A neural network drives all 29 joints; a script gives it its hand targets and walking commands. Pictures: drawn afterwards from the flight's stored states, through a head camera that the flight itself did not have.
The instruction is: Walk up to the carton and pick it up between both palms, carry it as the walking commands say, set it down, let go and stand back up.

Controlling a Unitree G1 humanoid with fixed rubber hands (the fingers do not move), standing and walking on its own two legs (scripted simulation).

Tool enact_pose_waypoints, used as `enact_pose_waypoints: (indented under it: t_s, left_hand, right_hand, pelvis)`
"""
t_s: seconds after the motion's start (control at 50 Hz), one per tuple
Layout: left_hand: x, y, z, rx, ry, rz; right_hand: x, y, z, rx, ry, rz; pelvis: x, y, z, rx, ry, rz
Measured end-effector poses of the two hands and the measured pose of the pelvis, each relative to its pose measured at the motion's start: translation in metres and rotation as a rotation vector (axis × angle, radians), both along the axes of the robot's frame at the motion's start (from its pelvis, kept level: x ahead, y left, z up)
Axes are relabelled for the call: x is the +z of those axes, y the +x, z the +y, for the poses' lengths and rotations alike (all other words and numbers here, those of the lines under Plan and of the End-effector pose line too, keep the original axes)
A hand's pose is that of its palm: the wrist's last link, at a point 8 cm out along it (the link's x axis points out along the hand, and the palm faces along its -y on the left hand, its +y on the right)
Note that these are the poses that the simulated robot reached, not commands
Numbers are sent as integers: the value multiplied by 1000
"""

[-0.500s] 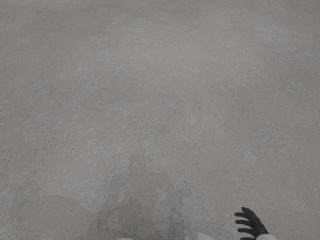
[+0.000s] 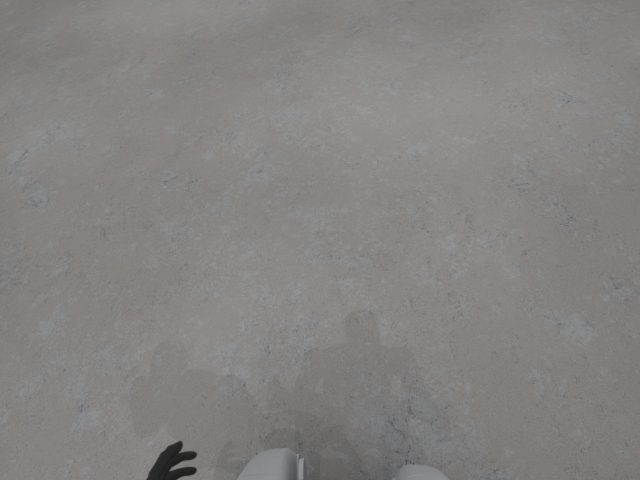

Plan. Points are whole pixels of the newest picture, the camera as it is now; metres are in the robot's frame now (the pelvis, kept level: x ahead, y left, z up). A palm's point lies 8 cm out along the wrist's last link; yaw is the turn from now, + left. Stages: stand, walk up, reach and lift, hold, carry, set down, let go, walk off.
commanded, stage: walk up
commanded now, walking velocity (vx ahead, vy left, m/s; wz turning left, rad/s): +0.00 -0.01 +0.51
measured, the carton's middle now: out of the picture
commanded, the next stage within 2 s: none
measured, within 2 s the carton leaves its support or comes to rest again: neither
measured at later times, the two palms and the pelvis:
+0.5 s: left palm out of the picture -0.06 +0.26 -0.14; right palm out of the picture +0.10 -0.20 -0.13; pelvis -0.04 +0.00 -0.01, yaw +14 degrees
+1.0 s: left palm out of the picture -0.17 +0.23 -0.13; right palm out of the picture +0.10 -0.21 -0.14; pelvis -0.09 -0.03 -0.01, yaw +31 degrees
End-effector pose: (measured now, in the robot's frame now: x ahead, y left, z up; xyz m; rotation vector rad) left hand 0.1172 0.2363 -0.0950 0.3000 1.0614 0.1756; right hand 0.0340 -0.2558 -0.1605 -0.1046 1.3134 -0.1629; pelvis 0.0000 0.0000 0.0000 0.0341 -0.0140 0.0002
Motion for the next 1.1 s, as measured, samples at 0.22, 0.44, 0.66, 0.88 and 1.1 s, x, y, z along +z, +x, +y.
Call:
enact_pose_waypoints:
  t_s: [0.22, 0.44, 0.66, 0.88, 1.1]
  left_hand:
    - [-13, -130, 24, 241, -5, 140]
    - [-51, -191, 30, 356, -107, 208]
    - [-32, -148, 12, 344, -50, 42]
    - [-7, -215, -2, 495, -10, 27]
    - [-46, -333, -12, 684, -108, 172]
  right_hand:
    - [22, 71, 14, 208, 0, -109]
    - [38, 83, 56, 311, -45, -221]
    - [6, 25, 24, 279, -3, -64]
    - [11, 42, 15, 468, 11, -27]
    - [39, 75, 66, 636, -46, -202]
  pelvis:
    - [3, -17, -5, 121, -4, -10]
    - [-8, -40, 6, 213, 2, -22]
    - [-12, -54, -21, 310, -17, -18]
    - [1, -75, -34, 469, -21, -28]
    - [-7, -108, -25, 568, -18, -29]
